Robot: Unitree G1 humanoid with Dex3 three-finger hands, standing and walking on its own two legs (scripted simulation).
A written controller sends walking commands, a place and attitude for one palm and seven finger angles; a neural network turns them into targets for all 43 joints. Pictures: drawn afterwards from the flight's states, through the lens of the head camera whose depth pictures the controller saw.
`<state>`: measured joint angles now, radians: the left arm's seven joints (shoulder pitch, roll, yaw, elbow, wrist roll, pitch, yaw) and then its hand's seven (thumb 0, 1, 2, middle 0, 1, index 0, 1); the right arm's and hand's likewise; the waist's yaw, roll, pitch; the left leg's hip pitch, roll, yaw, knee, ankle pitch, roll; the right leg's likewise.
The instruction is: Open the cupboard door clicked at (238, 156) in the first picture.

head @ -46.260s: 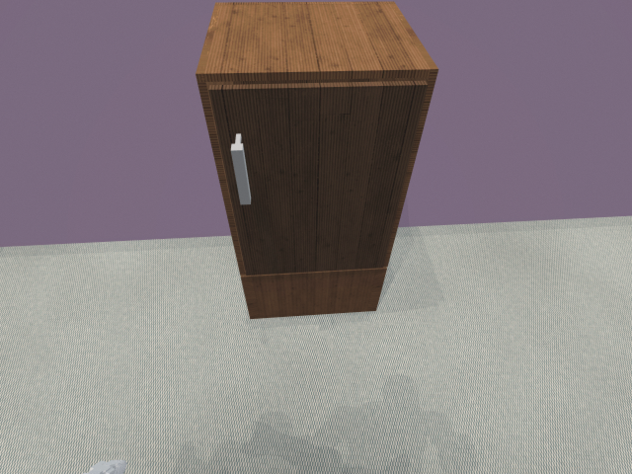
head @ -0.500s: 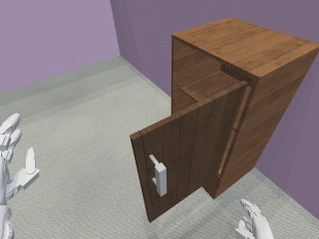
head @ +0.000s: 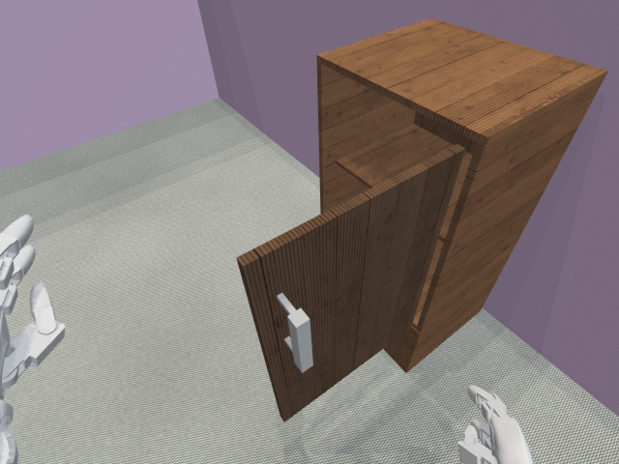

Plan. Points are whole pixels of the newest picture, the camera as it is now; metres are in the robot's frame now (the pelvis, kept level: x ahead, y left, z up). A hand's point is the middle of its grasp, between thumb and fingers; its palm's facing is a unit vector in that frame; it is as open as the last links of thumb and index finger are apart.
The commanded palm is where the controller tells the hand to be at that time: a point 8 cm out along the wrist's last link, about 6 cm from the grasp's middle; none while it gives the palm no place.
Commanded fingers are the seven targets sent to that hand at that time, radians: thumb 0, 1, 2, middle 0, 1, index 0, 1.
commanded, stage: step back with the hand held close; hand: left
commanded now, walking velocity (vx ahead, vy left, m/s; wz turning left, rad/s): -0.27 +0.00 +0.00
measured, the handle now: (293, 332) +0.33 +0.06 -0.05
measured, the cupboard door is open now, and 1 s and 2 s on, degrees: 89 89 89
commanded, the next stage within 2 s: stop stepping back and stand still in 1.10 s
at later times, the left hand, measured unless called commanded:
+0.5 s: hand out of the picture +0.13 +0.28 +0.16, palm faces +0.39 -0.77 -0.51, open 7.4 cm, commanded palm +0.07 +0.32 +0.17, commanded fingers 0.00 0.90 0.90 -0.20 -0.30 -0.20 -0.30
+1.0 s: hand out of the picture +0.04 +0.30 +0.17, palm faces +0.50 -0.72 -0.47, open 7.4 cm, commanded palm -0.04 +0.33 +0.17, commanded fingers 0.00 0.90 0.90 -0.20 -0.30 -0.20 -0.30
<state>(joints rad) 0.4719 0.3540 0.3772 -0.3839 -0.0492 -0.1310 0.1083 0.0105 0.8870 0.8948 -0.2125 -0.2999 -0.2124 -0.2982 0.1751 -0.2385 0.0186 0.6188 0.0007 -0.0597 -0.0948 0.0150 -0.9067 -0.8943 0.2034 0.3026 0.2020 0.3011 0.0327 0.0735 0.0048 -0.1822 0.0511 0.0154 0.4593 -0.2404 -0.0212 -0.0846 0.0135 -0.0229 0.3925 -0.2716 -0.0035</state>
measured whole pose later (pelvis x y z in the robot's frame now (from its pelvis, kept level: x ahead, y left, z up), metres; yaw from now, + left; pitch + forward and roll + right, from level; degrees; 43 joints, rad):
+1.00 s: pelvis -0.15 +0.02 -0.02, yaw +6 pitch +0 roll -4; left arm 0.47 0.45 0.45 -0.52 -0.02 -0.22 0.16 0.01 0.88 0.89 -0.21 -0.30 -0.21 -0.30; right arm 0.17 -0.19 -0.02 0.63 -0.01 -0.10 -0.08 0.01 -0.91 -0.89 0.20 0.30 0.20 0.30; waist -0.02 0.04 0.05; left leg -0.49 0.06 0.00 0.56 -0.07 0.05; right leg -0.43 0.11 0.03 0.94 -0.42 0.01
